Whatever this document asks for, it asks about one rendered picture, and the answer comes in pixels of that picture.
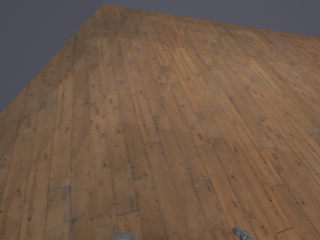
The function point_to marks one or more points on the right robot hand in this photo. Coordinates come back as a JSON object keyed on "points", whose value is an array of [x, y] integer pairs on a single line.
{"points": [[242, 234]]}

